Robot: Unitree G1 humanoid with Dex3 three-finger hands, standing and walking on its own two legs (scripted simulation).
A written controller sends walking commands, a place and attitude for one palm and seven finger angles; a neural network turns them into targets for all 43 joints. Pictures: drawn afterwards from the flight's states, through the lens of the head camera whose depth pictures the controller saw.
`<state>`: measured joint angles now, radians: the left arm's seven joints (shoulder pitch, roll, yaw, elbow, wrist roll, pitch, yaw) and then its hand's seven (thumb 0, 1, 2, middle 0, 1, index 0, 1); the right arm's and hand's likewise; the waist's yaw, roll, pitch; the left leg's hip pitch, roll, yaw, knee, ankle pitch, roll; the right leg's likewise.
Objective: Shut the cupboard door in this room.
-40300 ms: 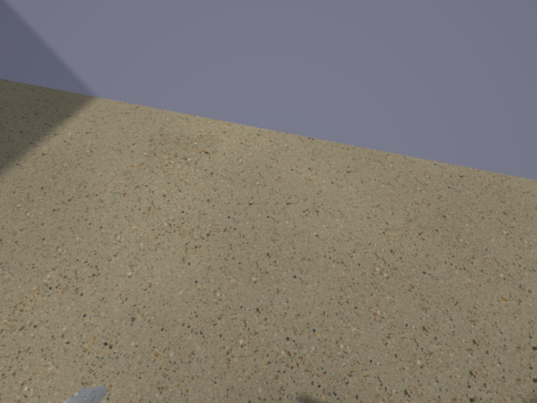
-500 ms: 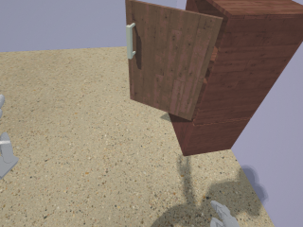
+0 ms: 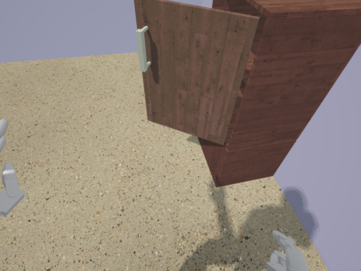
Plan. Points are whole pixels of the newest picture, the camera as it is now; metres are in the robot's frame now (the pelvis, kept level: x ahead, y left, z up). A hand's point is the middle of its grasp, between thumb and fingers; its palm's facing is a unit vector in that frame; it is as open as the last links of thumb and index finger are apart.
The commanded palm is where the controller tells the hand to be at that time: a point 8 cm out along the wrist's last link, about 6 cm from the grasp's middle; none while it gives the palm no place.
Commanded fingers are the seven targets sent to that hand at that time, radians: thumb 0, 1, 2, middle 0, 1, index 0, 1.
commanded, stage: stop stepping back and stand still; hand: left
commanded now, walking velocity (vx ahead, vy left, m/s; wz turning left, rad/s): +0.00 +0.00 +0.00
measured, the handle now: (144, 49) +0.86 +0.17 +0.06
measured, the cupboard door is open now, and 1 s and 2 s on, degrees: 54 54 54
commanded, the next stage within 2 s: let the arm hang, fingers relaxed in 0.14 s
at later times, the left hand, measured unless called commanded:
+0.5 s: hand out of the picture +0.06 +0.20 -0.16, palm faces +0.01 -0.99 -0.17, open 7.4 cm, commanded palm none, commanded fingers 0.00 0.90 0.90 -0.20 -0.30 -0.20 -0.30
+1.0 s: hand out of the picture -0.10 +0.20 -0.17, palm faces +0.06 -0.98 -0.17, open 7.3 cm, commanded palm none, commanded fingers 0.00 0.90 0.90 -0.20 -0.30 -0.20 -0.30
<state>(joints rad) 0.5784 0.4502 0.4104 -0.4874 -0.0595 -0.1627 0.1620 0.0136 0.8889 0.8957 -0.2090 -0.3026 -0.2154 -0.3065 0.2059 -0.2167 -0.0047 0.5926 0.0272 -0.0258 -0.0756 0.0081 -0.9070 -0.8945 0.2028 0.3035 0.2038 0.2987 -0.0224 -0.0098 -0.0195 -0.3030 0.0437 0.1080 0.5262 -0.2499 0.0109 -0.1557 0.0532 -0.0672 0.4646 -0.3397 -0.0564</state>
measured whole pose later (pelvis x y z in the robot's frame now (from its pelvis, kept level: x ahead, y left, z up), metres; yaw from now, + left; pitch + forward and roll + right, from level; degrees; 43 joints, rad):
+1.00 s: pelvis -0.03 +0.05 +0.01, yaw +1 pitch -2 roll +0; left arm 0.39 0.12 0.00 1.18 0.01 0.02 0.03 0.00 0.91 0.90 -0.19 -0.30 -0.20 -0.30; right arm 0.33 -0.11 0.00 1.14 -0.01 0.01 -0.04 0.00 -0.91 -0.89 0.20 0.30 0.20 0.30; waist -0.01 0.01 0.03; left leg -0.21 -0.04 0.13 0.36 -0.13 0.09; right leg -0.11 -0.02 -0.06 0.40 -0.27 0.00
